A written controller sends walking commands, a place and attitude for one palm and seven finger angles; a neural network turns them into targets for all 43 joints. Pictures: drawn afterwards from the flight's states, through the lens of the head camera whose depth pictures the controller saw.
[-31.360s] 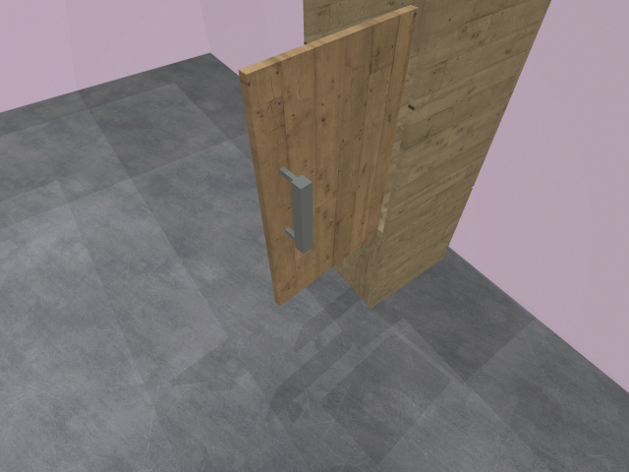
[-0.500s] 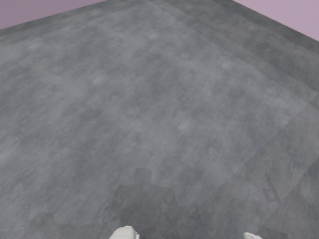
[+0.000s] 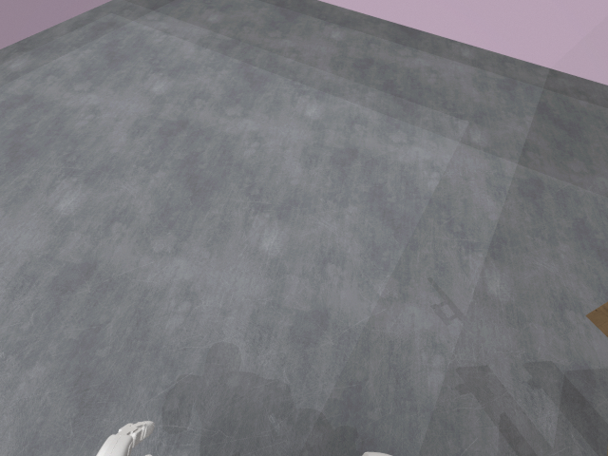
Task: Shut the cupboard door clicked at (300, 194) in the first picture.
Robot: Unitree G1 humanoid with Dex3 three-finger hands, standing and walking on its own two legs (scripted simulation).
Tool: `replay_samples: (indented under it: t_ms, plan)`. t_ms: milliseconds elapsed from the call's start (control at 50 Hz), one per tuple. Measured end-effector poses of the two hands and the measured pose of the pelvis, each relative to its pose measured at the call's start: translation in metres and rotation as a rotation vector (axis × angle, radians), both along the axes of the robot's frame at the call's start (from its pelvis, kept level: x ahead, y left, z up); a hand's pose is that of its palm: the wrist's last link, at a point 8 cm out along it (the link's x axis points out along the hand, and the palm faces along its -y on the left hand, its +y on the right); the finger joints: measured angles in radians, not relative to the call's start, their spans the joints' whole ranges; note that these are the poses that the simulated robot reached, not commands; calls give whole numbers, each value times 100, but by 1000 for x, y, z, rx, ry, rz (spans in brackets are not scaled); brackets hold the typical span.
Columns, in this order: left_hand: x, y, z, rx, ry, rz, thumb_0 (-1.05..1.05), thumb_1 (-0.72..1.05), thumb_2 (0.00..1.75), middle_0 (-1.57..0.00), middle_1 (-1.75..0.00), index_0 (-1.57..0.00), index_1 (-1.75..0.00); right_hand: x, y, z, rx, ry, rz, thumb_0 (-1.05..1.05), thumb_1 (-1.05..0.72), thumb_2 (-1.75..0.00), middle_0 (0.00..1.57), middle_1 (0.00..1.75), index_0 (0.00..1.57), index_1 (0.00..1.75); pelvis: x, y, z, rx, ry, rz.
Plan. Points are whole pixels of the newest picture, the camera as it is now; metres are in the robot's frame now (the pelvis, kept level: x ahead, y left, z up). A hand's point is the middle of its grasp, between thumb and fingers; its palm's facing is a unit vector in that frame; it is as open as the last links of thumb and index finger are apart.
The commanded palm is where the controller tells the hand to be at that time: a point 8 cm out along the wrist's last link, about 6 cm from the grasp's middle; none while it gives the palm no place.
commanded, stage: turn to face it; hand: left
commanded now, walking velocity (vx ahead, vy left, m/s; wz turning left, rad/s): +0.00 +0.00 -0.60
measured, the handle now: out of the picture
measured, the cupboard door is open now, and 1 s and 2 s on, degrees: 58 58 58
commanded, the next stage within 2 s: take the last steps up to it in 1.58 s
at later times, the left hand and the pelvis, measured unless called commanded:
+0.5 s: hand out of the picture +0.13 +0.17 -0.18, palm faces -0.22 -0.96 -0.18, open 7.4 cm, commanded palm none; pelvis +0.03 +0.00 -0.01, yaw -16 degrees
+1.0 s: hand (264, 365) +0.27 +0.08 -0.16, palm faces -0.57 -0.77 -0.27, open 7.4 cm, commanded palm none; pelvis +0.04 -0.02 -0.02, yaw -35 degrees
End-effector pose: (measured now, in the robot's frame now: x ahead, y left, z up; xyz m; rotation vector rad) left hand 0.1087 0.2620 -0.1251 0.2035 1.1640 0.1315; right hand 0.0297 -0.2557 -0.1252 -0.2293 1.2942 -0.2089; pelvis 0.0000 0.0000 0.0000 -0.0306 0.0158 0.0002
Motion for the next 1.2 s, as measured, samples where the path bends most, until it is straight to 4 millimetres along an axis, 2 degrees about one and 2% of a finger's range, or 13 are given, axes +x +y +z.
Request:
replay_samples:
  t_ms: [60,120,280,360,440,540,660,780,840,920,1020,1080,1200]
  plan:
    - [25,-23,0,24,-52,-67,1,91,90,-20,-30,-20,-30,-19,-22,-20,20,27,-61,0,-90,-90,20,30,20,30,4,-16,-13,30,3,-37]
    - [33,-43,3,41,-65,-110,0,91,90,-20,-30,-20,-30,-26,-38,-30,22,55,-108,0,-90,-90,20,30,20,30,4,-24,-15,24,3,-73]
    - [22,-67,5,19,29,-155,0,90,90,-20,-30,-21,-30,2,-46,-7,26,-41,-153,1,-91,-90,19,30,20,30,10,-33,2,45,16,-160]
    - [17,-66,-3,-5,71,-168,0,90,90,-21,-30,-21,-30,22,-42,1,10,-89,-161,0,-91,-90,20,30,20,30,16,-28,3,38,20,-197]
    - [17,-54,-14,-20,111,-178,0,90,90,-21,-30,-21,-30,42,-34,8,-17,-138,-168,0,-91,-90,20,30,20,30,25,-16,0,31,24,-242]
    - [34,-30,-34,-28,154,-204,1,90,90,-21,-30,-21,-30,54,-16,15,-65,-195,-186,0,-91,-90,20,30,20,30,37,4,-9,18,26,-307]
    - [73,-18,-24,-15,149,-295,1,91,90,-20,-30,-20,-30,28,2,29,-80,-159,-250,0,-90,-90,20,30,20,30,44,13,4,-16,17,-390]
    - [118,-34,-13,-1,103,-396,1,91,90,-20,-30,-20,-30,-18,11,25,-62,-93,-376,0,-90,-90,20,30,20,30,48,13,8,-26,17,-469]
    - [140,-55,-9,4,73,-461,1,91,90,-20,-30,-20,-30,-48,13,18,-46,-55,-450,0,-90,-90,20,30,20,30,47,8,6,-21,12,-509]
    - [166,-98,-3,9,17,-559,1,91,90,-20,-30,-20,-30,-90,11,3,-16,-8,-551,0,-90,-90,20,30,20,30,45,-5,0,-4,3,-563]
    - [183,-150,2,24,-84,-665,0,91,90,-20,-30,-20,-30,-134,-1,-27,24,40,-656,0,-90,-90,20,30,20,30,40,-26,-16,23,-6,-631]
    - [177,-165,9,35,-74,-695,0,91,90,-20,-30,-20,-30,-138,-7,-25,26,40,-696,1,-91,-90,20,30,20,30,39,-30,-10,26,-9,-659]
    - [163,-175,9,31,-6,-732,0,90,90,-20,-30,-21,-30,-119,-18,-9,17,-46,-719,1,-91,-90,19,30,20,30,40,-37,2,46,-6,-720]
